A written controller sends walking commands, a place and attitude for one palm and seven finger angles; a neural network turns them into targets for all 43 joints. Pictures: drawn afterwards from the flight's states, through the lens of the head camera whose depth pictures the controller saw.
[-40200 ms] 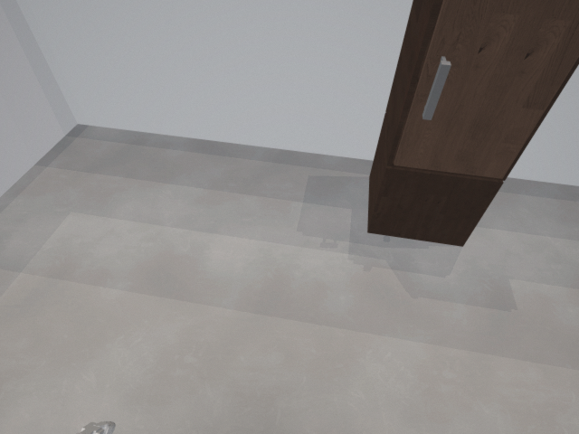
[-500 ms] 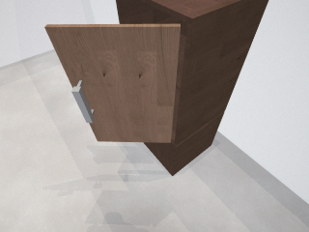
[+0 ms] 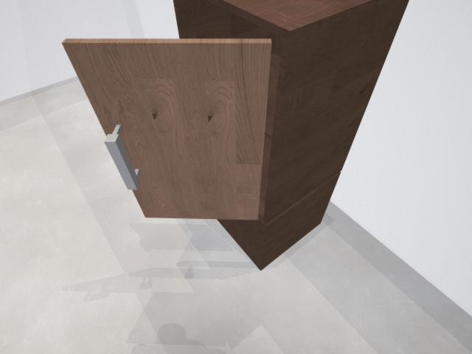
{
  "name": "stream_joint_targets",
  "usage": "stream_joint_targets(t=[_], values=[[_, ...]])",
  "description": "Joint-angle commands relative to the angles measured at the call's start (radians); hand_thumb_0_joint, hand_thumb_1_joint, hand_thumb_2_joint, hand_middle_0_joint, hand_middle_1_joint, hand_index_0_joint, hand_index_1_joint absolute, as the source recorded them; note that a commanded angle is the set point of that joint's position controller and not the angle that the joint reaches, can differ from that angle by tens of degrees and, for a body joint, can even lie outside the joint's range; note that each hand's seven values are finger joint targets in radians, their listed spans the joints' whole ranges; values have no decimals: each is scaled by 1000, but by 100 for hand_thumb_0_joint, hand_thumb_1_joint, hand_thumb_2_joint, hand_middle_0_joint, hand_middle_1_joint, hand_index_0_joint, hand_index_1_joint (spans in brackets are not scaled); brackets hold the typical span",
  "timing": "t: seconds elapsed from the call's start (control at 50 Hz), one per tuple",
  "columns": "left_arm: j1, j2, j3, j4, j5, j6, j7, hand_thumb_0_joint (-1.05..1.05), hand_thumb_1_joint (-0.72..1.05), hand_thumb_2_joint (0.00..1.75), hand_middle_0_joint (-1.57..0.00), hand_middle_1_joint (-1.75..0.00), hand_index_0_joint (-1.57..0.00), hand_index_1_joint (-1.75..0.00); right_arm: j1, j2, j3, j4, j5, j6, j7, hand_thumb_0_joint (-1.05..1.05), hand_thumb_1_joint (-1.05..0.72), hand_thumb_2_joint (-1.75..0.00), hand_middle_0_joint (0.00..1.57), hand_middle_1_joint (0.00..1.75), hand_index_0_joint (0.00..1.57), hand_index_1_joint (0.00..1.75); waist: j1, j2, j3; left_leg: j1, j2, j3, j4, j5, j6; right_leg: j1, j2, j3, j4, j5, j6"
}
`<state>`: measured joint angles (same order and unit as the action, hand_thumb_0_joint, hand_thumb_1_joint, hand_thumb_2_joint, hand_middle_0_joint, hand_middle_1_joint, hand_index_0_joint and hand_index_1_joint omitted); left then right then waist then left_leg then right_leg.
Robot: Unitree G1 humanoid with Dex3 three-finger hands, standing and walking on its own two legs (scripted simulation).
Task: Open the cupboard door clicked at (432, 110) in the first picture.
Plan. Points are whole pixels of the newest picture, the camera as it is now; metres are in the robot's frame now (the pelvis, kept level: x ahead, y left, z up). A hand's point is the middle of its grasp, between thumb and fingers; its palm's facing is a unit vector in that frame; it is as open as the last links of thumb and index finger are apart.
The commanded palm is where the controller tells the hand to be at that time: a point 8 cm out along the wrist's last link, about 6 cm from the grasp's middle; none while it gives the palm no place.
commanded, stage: look again from close up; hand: left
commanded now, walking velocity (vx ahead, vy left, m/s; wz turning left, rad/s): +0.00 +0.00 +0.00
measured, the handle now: (126, 158) +0.54 +0.31 -0.03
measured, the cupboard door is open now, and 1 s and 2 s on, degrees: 50 50 50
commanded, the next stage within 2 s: shuffle to correct the standing spot in 0.34 s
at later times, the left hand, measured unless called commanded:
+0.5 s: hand out of the picture -0.01 +0.18 -0.17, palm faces +0.03 -0.98 -0.20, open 7.3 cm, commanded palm none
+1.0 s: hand out of the picture +0.02 +0.25 -0.18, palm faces +0.05 -0.96 -0.28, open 7.4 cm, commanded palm none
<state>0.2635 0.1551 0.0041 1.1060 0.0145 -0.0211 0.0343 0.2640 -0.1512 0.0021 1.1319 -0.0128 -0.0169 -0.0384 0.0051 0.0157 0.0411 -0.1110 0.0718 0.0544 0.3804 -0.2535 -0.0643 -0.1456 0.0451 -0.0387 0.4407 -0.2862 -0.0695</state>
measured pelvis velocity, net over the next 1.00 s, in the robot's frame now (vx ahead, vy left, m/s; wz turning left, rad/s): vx -0.01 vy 0.05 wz -0.02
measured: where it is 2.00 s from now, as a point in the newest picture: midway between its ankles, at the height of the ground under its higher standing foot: outside the picture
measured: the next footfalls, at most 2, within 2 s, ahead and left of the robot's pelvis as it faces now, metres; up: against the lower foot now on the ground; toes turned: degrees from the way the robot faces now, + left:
none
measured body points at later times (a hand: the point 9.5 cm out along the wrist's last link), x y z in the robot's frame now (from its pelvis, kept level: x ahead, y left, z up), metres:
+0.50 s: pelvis -0.01 +0.00 +0.00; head +0.01 +0.00 +0.45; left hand -0.01 +0.23 -0.16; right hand -0.01 -0.21 -0.17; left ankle -0.03 +0.16 -0.74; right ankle -0.03 -0.07 -0.74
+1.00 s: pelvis -0.01 +0.05 -0.01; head +0.03 +0.04 +0.43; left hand +0.02 +0.30 -0.16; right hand +0.01 -0.17 -0.18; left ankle -0.03 +0.16 -0.74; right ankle -0.03 -0.04 -0.74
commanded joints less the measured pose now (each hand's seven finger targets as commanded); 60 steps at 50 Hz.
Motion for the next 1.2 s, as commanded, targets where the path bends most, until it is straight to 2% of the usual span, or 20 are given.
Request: stream_joint_targets(t=[0.0,0.42,0.52,0.66,0.72,0.76,0.8,0.82,0.84,0.88,0.92,0.96,1.0,1.02,1.06,1.1,1.12,1.14,1.16,1.18], values=[[64,114,23,-30,-5,-18,4,0,90,90,-20,-30,-20,-30,71,-86,-15,-19,-3,-9,-4,0,-90,-90,20,30,20,30,-2,-21,3,-11,37,-27,-21,186,61,-13,-145,119,-90,358,19],[77,102,19,-19,-5,-18,3,0,90,90,-20,-30,-20,-30,80,-75,-15,-5,-2,-9,-3,0,-90,-90,20,30,20,30,-2,-23,21,-19,38,-33,-31,162,62,-36,-139,122,-98,291,17],[82,122,33,-29,-3,-15,8,0,90,90,-20,-30,-20,-30,88,-73,-19,-23,-3,3,3,0,-90,-90,20,30,20,30,8,-17,17,-65,14,-14,6,111,54,-21,-189,168,-94,269,-6],[74,164,70,-58,4,0,16,0,90,90,-20,-30,-20,-30,82,-73,-37,-72,-3,22,11,0,-90,-90,20,30,20,30,16,-132,32,-150,-17,8,101,-12,45,-32,-310,265,-96,268,-73],[59,170,81,-76,7,10,18,0,90,90,-20,-30,-20,-30,91,-75,-43,-87,-5,22,13,0,-90,-90,20,30,20,30,11,-110,38,-119,-19,7,77,24,51,-81,-302,237,-45,258,-67],[42,152,83,-96,8,18,17,0,90,90,-20,-30,-20,-30,113,-96,-48,-94,-7,17,13,0,-90,-90,20,30,20,30,5,-38,10,-56,16,-23,46,149,72,-124,-239,160,40,207,-35],[14,108,77,-121,11,28,14,0,90,90,-20,-30,-20,-30,128,-136,-57,-110,-13,18,11,0,-90,-90,20,30,20,30,0,124,14,-38,114,-136,-2,300,146,-193,-131,20,176,4,15],[8,88,72,-132,12,33,14,0,90,90,-20,-30,-20,-30,125,-145,-58,-121,-13,21,9,0,-90,-90,20,30,20,30,2,158,25,-47,152,-183,-41,321,193,-231,-97,-24,258,-141,35],[7,75,67,-135,11,37,15,0,90,90,-20,-30,-20,-30,116,-141,-58,-134,-15,23,8,0,-90,-90,20,30,20,30,2,181,22,-53,169,-205,-68,331,231,-258,-91,-23,350,-230,38],[13,60,64,-139,11,38,12,0,90,90,-20,-30,-20,-30,86,-129,-53,-158,-18,26,9,0,-90,-90,20,30,20,30,15,135,24,-75,173,-195,-50,400,266,-253,-107,-31,398,-257,31],[48,37,54,-124,11,32,8,0,90,90,-20,-30,-20,-30,60,-128,-49,-166,-20,18,8,0,-90,-90,20,30,20,30,31,81,-1,-98,154,-168,-26,414,250,-173,-114,-31,294,-170,40],[101,41,45,-100,10,13,6,0,90,90,-20,-30,-20,-30,54,-119,-44,-156,-10,5,6,0,-90,-90,20,30,20,30,49,-5,-50,-89,108,-127,54,365,192,-41,-130,-3,32,37,49],[119,126,46,-78,10,-8,7,0,90,90,-20,-30,-20,-30,66,-69,-37,-144,2,-3,11,0,-90,-90,20,30,20,30,21,-181,-51,-182,-18,-14,121,59,92,51,-326,209,-50,364,-27],[102,144,50,-70,4,-13,7,0,90,90,-20,-30,-20,-30,46,-57,-35,-132,-4,10,11,0,-90,-90,20,30,20,30,18,-305,-21,-189,-39,1,152,-49,70,30,-348,239,-65,450,-63],[66,124,40,-73,4,-11,9,0,90,90,-20,-30,-20,-30,53,-54,-32,-100,-3,14,11,0,-90,-90,20,30,20,30,3,-230,4,-151,-27,-10,125,-77,64,-8,-325,190,-63,465,-78],[43,113,37,-77,1,-12,7,0,90,90,-20,-30,-20,-30,89,-48,-24,-62,-3,3,10,0,-90,-90,20,30,20,30,-12,-126,-21,-51,-2,-21,40,153,69,-28,-250,111,-15,464,-35],[170,117,32,-33,9,-32,43,0,90,90,-20,-30,-20,-30,-38,-120,-36,-134,-2,-7,20,0,-90,-90,20,30,20,30,44,-139,-3,-131,15,1,258,105,61,-8,-255,195,2,857,29],[113,174,33,-88,6,-37,38,0,90,90,-20,-30,-20,-30,6,-73,-30,-170,3,3,27,0,-90,-90,20,30,20,30,-5,-122,-68,-217,-12,-17,270,-159,74,56,-322,200,-23,747,-14],[91,148,25,-100,8,-38,32,0,90,90,-20,-30,-20,-30,0,-59,-23,-167,4,7,28,0,-90,-90,20,30,20,30,-7,-76,-70,-179,-14,-12,257,-180,70,8,-305,187,-40,613,-44],[57,158,26,-113,9,-39,27,0,90,90,-20,-30,-20,-30,42,-45,-19,-158,1,8,30,0,-90,-90,20,30,20,30,-30,-12,-75,-132,-24,6,182,-116,69,6,-279,136,-5,618,-49]])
